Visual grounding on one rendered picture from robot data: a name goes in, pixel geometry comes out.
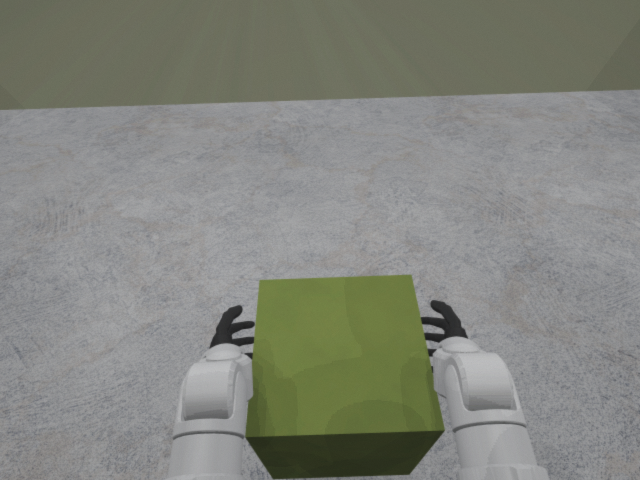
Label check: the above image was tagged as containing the robot right hand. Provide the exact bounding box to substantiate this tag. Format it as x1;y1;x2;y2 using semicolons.
421;300;468;372

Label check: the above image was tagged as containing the robot left hand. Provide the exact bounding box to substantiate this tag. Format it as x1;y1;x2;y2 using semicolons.
209;305;255;359

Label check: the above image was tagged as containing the robot right forearm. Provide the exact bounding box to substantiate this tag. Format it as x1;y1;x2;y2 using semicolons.
433;337;549;480

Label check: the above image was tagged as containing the carton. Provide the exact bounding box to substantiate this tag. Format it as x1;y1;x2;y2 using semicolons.
245;275;445;479

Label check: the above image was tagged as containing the robot left forearm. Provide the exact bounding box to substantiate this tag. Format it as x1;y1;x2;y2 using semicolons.
164;343;253;480

